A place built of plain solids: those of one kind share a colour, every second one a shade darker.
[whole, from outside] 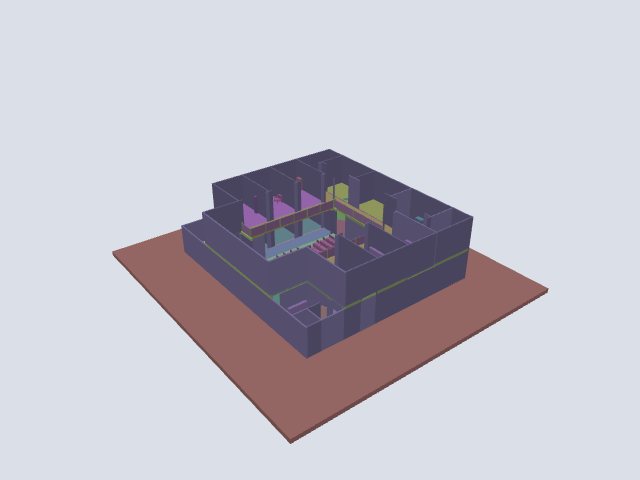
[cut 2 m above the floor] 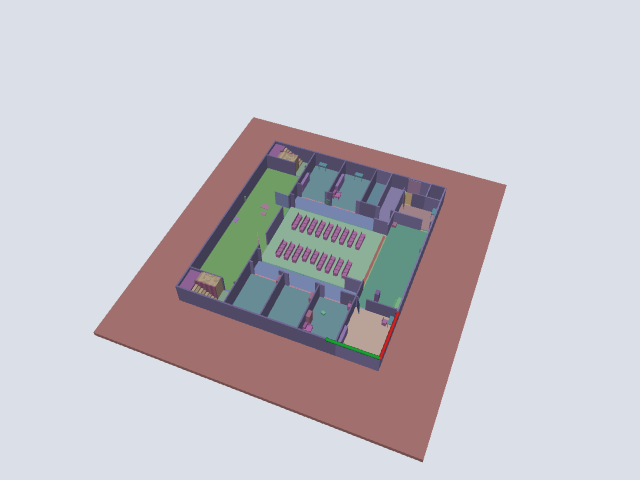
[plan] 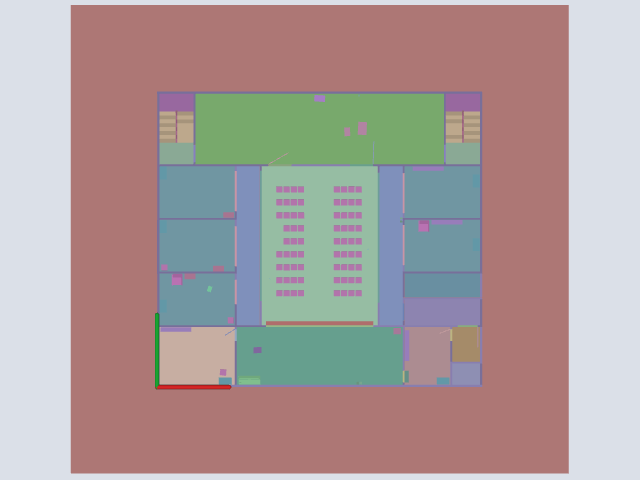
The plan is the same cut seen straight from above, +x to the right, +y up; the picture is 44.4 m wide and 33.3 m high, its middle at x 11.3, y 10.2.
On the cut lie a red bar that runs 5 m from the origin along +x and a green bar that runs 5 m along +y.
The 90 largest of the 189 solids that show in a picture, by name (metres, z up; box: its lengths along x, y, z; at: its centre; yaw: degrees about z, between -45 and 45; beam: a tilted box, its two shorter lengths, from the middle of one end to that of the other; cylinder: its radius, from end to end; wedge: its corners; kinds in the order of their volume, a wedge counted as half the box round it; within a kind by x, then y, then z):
{
 "under_1": {"box": [34.56, 32.5, 0.5], "at": [11.28, 10.25, -1.15]},
 "wall_1": {"box": [0.16, 4.0, 3.32], "at": [0.08, 2.16, 1.36]},
 "wall_2": {"box": [0.16, 3.59, 7.15], "at": [0.08, 6.08, 3.27]},
 "wall_3": {"box": [0.16, 3.59, 7.15], "at": [0.08, 9.8, 3.27]},
 "wall_4": {"box": [0.16, 3.59, 7.15], "at": [0.08, 13.53, 3.27]},
 "wall_5": {"box": [0.16, 4.89, 7.15], "at": [0.08, 17.89, 3.27]},
 "wall_6": {"box": [0.13, 3.54, 3.32], "at": [2.6, 18.57, 1.36]},
 "wall_7": {"box": [0.13, 2.96, 3.53], "at": [2.6, 18.86, 5.08]},
 "wall_8": {"box": [5.52, 0.16, 3.53], "at": [2.76, 4.21, 5.08]},
 "wall_9": {"box": [5.52, 0.13, 7.15], "at": [2.76, 7.95, 3.27]},
 "wall_10": {"box": [5.52, 0.13, 7.15], "at": [2.76, 11.66, 3.27]},
 "wall_11": {"box": [5.67, 0.13, 3.53], "at": [2.83, 15.38, 5.08]},
 "wall_12": {"box": [7.56, 0.13, 3.32], "at": [3.78, 4.22, 1.36]},
 "wall_13": {"box": [7.72, 0.13, 3.32], "at": [3.86, 15.38, 1.36]},
 "wall_14": {"box": [0.16, 3.97, 3.53], "at": [5.44, 2.15, 5.08]},
 "wall_15": {"box": [0.13, 3.03, 3.32], "at": [5.46, 1.68, 1.36]},
 "wall_16": {"box": [0.13, 2.96, 3.53], "at": [8.38, 18.86, 5.08]},
 "wall_17": {"box": [22.56, 0.16, 3.32], "at": [11.28, 0.08, 1.36]},
 "wall_18": {"box": [11.84, 0.16, 3.53], "at": [11.28, 0.08, 5.08]},
 "wall_19": {"box": [22.56, 0.16, 7.15], "at": [11.28, 20.42, 3.27]},
 "wall_20": {"box": [4.06, 0.13, 3.32], "at": [11.35, 15.38, 1.36]},
 "wall_21": {"box": [0.13, 2.96, 3.53], "at": [14.18, 18.86, 5.08]},
 "wall_22": {"box": [0.13, 3.03, 3.32], "at": [17.11, 2.65, 1.36]},
 "wall_23": {"box": [0.16, 3.97, 3.53], "at": [17.12, 2.15, 5.08]},
 "wall_24": {"box": [5.85, 0.13, 3.32], "at": [17.93, 4.22, 1.36]},
 "wall_25": {"box": [7.58, 0.13, 3.32], "at": [18.77, 15.38, 1.36]},
 "wall_26": {"box": [5.67, 0.13, 3.53], "at": [19.73, 15.38, 5.08]},
 "wall_27": {"box": [5.52, 0.16, 3.53], "at": [19.8, 4.21, 5.08]},
 "wall_28": {"box": [5.52, 0.13, 3.32], "at": [19.8, 6.16, 1.36]},
 "wall_29": {"box": [5.52, 0.13, 7.15], "at": [19.8, 7.95, 3.27]},
 "wall_30": {"box": [5.52, 0.13, 7.15], "at": [19.8, 11.66, 3.27]},
 "wall_31": {"box": [0.13, 3.54, 3.32], "at": [19.96, 18.57, 1.36]},
 "wall_32": {"box": [0.13, 2.96, 3.53], "at": [19.96, 18.86, 5.08]},
 "wall_33": {"box": [0.16, 2.4, 3.32], "at": [22.48, 2.96, 1.36]},
 "wall_34": {"box": [0.16, 3.59, 3.53], "at": [22.48, 6.08, 5.08]},
 "wall_35": {"box": [0.16, 3.59, 7.15], "at": [22.48, 9.8, 3.27]},
 "wall_36": {"box": [0.16, 3.59, 7.15], "at": [22.48, 13.53, 3.27]},
 "wall_37": {"box": [0.16, 4.89, 7.15], "at": [22.48, 17.89, 3.27]},
 "stair_1": {"box": [1.13, 2.16, 0.48], "at": [0.72, 18.03, -0.06]},
 "stair_2": {"box": [1.13, 1.89, 0.67], "at": [0.72, 18.16, 0.03]},
 "stair_3": {"box": [1.13, 1.62, 0.85], "at": [0.72, 18.3, 0.13]},
 "stair_4": {"box": [1.13, 1.35, 1.04], "at": [0.72, 18.43, 0.22]},
 "stair_5": {"box": [1.13, 1.08, 1.22], "at": [0.72, 18.57, 0.31]},
 "stair_6": {"box": [1.13, 0.81, 1.41], "at": [0.72, 18.7, 0.4]},
 "stair_7": {"box": [1.13, 0.81, 3.07], "at": [1.97, 17.36, 1.23]},
 "stair_8": {"box": [1.13, 1.35, 2.7], "at": [1.97, 17.62, 1.05]},
 "stair_9": {"box": [1.13, 1.62, 2.51], "at": [1.97, 17.76, 0.96]},
 "stair_10": {"box": [1.13, 1.89, 2.33], "at": [1.97, 17.89, 0.86]},
 "stair_11": {"box": [1.13, 2.16, 2.14], "at": [1.97, 18.03, 0.77]},
 "stair_12": {"box": [1.13, 0.27, 3.43], "at": [20.59, 17.09, 1.42]},
 "stair_13": {"box": [1.13, 0.54, 3.25], "at": [20.59, 17.22, 1.33]},
 "stair_14": {"box": [1.13, 1.35, 2.7], "at": [20.59, 17.62, 1.05]},
 "stair_15": {"box": [1.13, 1.62, 2.51], "at": [20.59, 17.76, 0.96]},
 "stair_16": {"box": [1.13, 1.89, 2.33], "at": [20.59, 17.89, 0.86]},
 "stair_17": {"box": [1.13, 2.16, 2.14], "at": [20.59, 18.03, 0.77]},
 "stair_18": {"box": [1.13, 2.16, 0.48], "at": [21.84, 18.03, -0.06]},
 "stair_19": {"box": [1.13, 1.89, 0.67], "at": [21.84, 18.16, 0.03]},
 "stair_20": {"box": [1.13, 1.62, 0.85], "at": [21.84, 18.3, 0.13]},
 "stair_21": {"box": [1.13, 1.35, 1.04], "at": [21.84, 18.43, 0.22]},
 "stair_22": {"box": [1.13, 1.08, 1.22], "at": [21.84, 18.57, 0.31]},
 "stair_23": {"box": [1.13, 0.81, 1.41], "at": [21.84, 18.7, 0.4]},
 "stair_24": {"box": [1.13, 0.54, 1.59], "at": [21.84, 18.84, 0.5]},
 "floor_classroom_1": {"box": [5.23, 3.59, 0.5], "at": [2.77, 6.08, -0.25]},
 "floor_classroom_2": {"box": [5.23, 3.59, 0.5], "at": [2.77, 9.8, -0.25]},
 "floor_classroom_3": {"box": [5.23, 3.59, 0.5], "at": [2.77, 13.53, -0.25]},
 "floor_classroom_4": {"box": [5.23, 3.59, 0.5], "at": [19.79, 9.8, -0.25]},
 "floor_classroom_5": {"box": [5.23, 3.59, 0.5], "at": [19.79, 13.53, -0.25]},
 "floor_assembly_1": {"box": [8.04, 11.03, 0.5], "at": [11.28, 9.8, -0.25]},
 "floor_vestibule_1": {"box": [17.24, 4.89, 0.5], "at": [11.28, 17.89, -0.25]},
 "floor_stage_1": {"box": [11.52, 4.0, 0.79], "at": [11.28, 2.16, -0.1]},
 "floor_under_gallery_1": {"box": [1.61, 11.03, 0.5], "at": [6.33, 9.8, -0.25]},
 "floor_under_gallery_2": {"box": [1.61, 11.03, 0.5], "at": [16.23, 9.8, -0.25]},
 "floor_library_1": {"box": [5.23, 4.0, 0.79], "at": [2.77, 2.16, -0.1]},
 "stair_landing_1": {"box": [2.37, 1.23, 1.96], "at": [1.34, 19.73, 0.68]},
 "stair_landing_2": {"box": [2.37, 1.23, 1.96], "at": [21.21, 19.73, 0.68]},
 "upper_floor_gallery_1": {"box": [1.74, 11.03, 0.16], "at": [6.39, 9.8, 3.24]},
 "upper_floor_gallery_2": {"box": [17.24, 1.8, 0.16], "at": [11.28, 16.35, 3.24]},
 "upper_floor_gallery_3": {"box": [1.74, 11.03, 0.16], "at": [16.17, 9.8, 3.24]},
 "upper_floor_upper_classroom_1": {"box": [5.23, 3.59, 0.16], "at": [2.77, 6.08, 3.24]},
 "upper_floor_upper_classroom_2": {"box": [5.23, 3.59, 0.16], "at": [2.77, 9.8, 3.24]},
 "upper_floor_upper_classroom_3": {"box": [5.23, 3.59, 0.16], "at": [2.77, 13.53, 3.24]},
 "floor_superintendents_room_1": {"box": [3.17, 4.0, 0.5], "at": [18.75, 2.16, -0.25]},
 "upper_floor_front_classroom_1": {"box": [5.66, 2.96, 0.16], "at": [5.49, 18.86, 3.24]},
 "upper_floor_front_classroom_2": {"box": [5.66, 2.96, 0.16], "at": [11.28, 18.86, 3.24]},
 "floor_side_passage_1": {"box": [5.23, 1.8, 0.5], "at": [19.79, 5.19, -0.25]},
 "floor_cloakroom_1": {"box": [5.23, 1.66, 0.5], "at": [19.79, 7.05, -0.25]},
 "floor_foot_1": {"box": [2.37, 1.5, 0.5], "at": [1.34, 16.2, -0.25]},
 "floor_foot_2": {"box": [2.37, 1.5, 0.5], "at": [21.21, 16.2, -0.25]},
 "floor_side_lobby_1": {"box": [1.93, 2.4, 0.5], "at": [21.43, 2.96, -0.25]},
 "floor_basement_stair_1": {"box": [1.93, 1.47, 0.5], "at": [21.43, 0.9, -0.25]}
}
